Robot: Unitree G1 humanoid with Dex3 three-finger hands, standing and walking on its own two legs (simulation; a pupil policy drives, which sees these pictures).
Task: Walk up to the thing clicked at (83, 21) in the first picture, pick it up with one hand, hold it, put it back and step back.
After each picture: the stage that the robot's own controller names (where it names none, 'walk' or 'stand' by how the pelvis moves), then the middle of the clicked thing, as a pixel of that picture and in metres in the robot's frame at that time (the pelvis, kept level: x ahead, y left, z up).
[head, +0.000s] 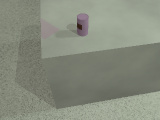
stand; (82, 25) +0.79 +0.01 -0.07
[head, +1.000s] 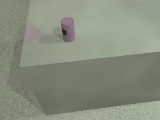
rise first; (68, 30) +0.69 +0.10 -0.04
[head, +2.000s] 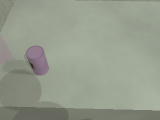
rise first; (38, 61) +0.44 +0.20 -0.03
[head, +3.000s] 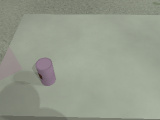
stand; (46, 72) +0.44 +0.17 -0.05
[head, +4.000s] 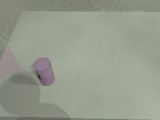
stand; (45, 72) +0.43 +0.17 -0.06
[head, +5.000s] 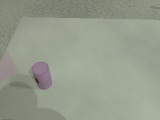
stand; (42, 76) +0.43 +0.18 -0.07
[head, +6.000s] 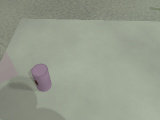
stand; (42, 78) +0.43 +0.18 -0.07
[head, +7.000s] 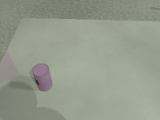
stand; (43, 77) +0.43 +0.18 -0.07
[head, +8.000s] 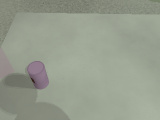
rise first; (38, 75) +0.42 +0.20 -0.06
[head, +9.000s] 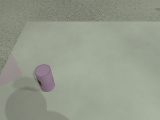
go down; (45, 78) +0.43 +0.19 -0.06
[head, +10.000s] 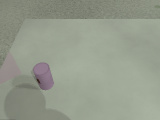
go down; (44, 76) +0.43 +0.20 -0.06
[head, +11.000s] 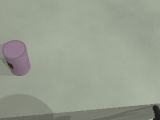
go down; (17, 59) +0.42 +0.18 +0.00
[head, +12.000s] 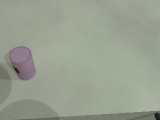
approach; (23, 64) +0.42 +0.18 +0.00
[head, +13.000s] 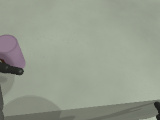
close in; (10, 55) +0.43 +0.20 +0.03
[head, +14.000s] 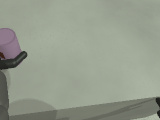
close; (8, 48) +0.45 +0.19 +0.03
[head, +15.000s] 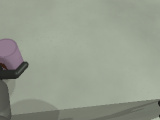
lift; (10, 58) +0.42 +0.20 +0.03
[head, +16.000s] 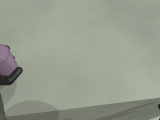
hold; (4, 64) +0.40 +0.21 +0.03
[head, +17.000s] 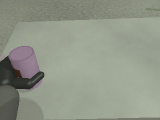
hold; (27, 68) +0.33 +0.17 +0.14
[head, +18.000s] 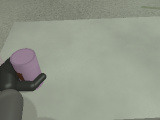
hold; (28, 70) +0.33 +0.17 +0.13
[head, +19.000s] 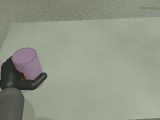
crouch; (29, 69) +0.34 +0.16 +0.13
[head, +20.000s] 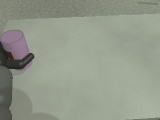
crouch; (17, 50) +0.41 +0.20 +0.13
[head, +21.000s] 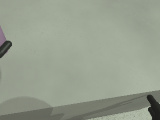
lower; out of the picture +0.48 +0.22 +0.04
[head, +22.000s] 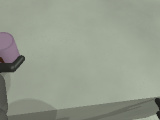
lower; (7, 52) +0.44 +0.20 +0.03
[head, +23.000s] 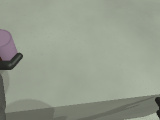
lower; (4, 50) +0.45 +0.20 +0.03
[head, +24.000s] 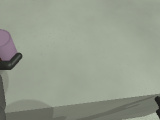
lower; (4, 50) +0.45 +0.21 +0.03
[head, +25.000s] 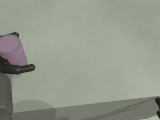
open; (13, 54) +0.43 +0.19 +0.03
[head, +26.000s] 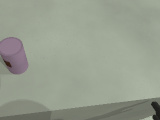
sink last; (14, 57) +0.43 +0.18 +0.02
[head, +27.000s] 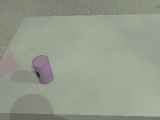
stand; (43, 70) +0.45 +0.19 -0.01
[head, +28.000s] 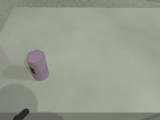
stand; (38, 66) +0.44 +0.19 -0.01
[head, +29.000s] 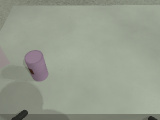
stand; (37, 66) +0.43 +0.19 +0.00
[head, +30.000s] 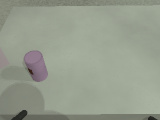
stand; (36, 66) +0.43 +0.19 +0.00
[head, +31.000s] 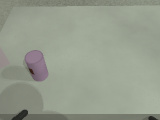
stand; (37, 66) +0.43 +0.19 +0.00
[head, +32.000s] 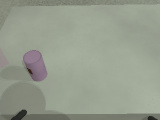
stand; (36, 66) +0.43 +0.20 +0.01
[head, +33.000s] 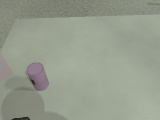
stand; (38, 77) +0.42 +0.19 -0.04
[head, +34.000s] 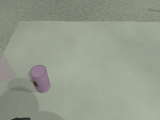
stand; (40, 79) +0.43 +0.19 -0.07
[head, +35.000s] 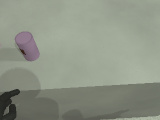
rise first; (28, 47) +0.51 +0.21 -0.03
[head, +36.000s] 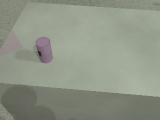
stand; (44, 50) +0.57 +0.19 -0.07
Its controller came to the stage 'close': yes
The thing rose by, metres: 0.21
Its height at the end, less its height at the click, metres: +0.00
